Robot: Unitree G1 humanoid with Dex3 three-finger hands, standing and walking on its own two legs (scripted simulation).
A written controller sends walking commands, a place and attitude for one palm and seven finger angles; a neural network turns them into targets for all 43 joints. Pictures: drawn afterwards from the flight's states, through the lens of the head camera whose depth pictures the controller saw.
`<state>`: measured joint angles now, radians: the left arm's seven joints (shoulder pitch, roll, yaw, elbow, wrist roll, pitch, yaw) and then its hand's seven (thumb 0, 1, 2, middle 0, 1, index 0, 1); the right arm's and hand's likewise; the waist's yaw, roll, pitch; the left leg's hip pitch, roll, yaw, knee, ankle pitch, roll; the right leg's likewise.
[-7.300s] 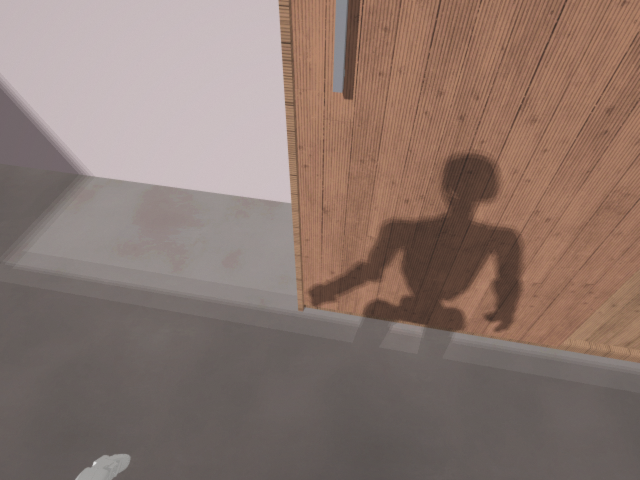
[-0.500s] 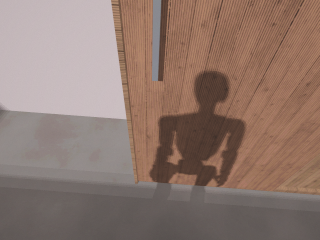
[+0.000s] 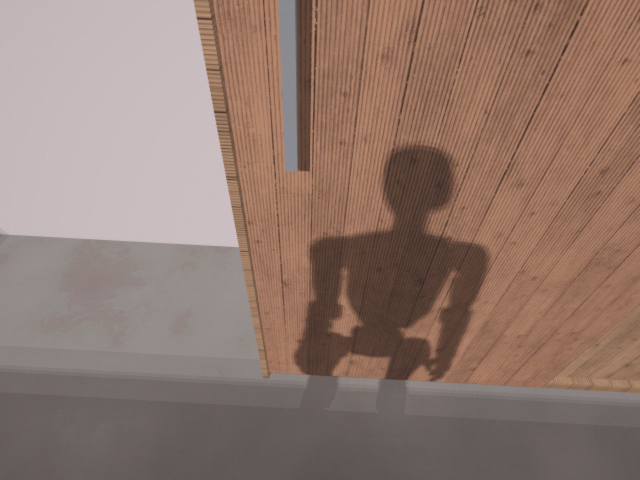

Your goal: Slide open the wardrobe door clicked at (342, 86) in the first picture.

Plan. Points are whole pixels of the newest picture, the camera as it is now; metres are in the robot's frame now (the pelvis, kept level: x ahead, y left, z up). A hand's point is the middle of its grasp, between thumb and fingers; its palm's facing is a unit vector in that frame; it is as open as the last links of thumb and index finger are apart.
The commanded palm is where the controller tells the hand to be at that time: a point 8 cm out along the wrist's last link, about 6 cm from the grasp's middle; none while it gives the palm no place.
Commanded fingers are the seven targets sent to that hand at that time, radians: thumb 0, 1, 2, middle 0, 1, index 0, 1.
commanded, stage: shuffle to correct the standing spot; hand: left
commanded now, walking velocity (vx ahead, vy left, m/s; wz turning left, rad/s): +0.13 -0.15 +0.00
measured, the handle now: (291, 79) +0.53 +0.08 +0.25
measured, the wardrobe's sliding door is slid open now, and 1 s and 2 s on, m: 0.00 0.00 0.00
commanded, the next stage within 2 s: come to a stop and stand still in 0.36 s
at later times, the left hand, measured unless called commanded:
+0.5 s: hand out of the picture +0.07 +0.11 -0.18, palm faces +0.04 -1.00 -0.08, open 7.3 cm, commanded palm none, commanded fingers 0.00 0.90 0.90 -0.20 -0.30 -0.20 -0.30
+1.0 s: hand out of the picture +0.17 +0.10 -0.19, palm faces +0.10 -0.98 -0.16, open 7.3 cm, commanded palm none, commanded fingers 0.00 0.90 0.90 -0.20 -0.30 -0.20 -0.30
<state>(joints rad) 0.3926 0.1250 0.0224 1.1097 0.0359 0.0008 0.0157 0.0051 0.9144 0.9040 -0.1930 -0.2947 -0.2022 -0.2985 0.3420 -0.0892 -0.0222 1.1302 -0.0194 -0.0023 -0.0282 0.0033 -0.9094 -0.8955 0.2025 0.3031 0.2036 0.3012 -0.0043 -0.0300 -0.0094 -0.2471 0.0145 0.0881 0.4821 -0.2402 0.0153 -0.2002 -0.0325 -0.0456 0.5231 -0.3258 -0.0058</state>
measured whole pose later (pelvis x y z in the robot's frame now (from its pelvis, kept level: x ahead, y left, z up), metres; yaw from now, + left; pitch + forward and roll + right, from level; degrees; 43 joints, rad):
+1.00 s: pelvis +0.10 -0.08 -0.01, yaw +2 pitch +0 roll +0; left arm 0.16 0.18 0.07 0.98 0.03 0.06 0.03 0.00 0.93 0.90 -0.20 -0.30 -0.21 -0.30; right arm 0.22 -0.13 -0.04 0.99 -0.02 0.01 -0.03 0.00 -0.91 -0.90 0.20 0.30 0.20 0.30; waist 0.00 -0.08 0.07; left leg -0.27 -0.01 0.13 0.59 -0.32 0.07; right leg -0.44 -0.07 -0.02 0.87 -0.41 0.02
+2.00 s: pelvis +0.02 -0.06 +0.00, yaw +2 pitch -3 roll -2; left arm 0.39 0.15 0.00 1.03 0.03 0.01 0.04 0.01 0.91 0.90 -0.19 -0.29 -0.20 -0.30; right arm 0.38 -0.13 -0.02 1.07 -0.01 0.03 -0.01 0.00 -0.91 -0.90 0.20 0.30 0.20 0.30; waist -0.02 0.00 0.00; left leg -0.29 -0.01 0.13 0.48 -0.16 0.08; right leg -0.24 -0.02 -0.06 0.47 -0.20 0.01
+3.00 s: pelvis -0.11 +0.07 +0.01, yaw -2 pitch +0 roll -3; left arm 0.22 0.23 0.08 0.92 0.04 0.04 -0.03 0.01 0.92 0.90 -0.19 -0.29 -0.20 -0.30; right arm 0.46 -0.10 -0.02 1.08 -0.04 -0.01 -0.04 0.00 -0.91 -0.89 0.21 0.30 0.21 0.30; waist -0.04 -0.01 0.00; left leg -0.25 0.06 0.05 0.51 -0.26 0.02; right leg -0.58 -0.03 0.01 1.16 -0.21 0.03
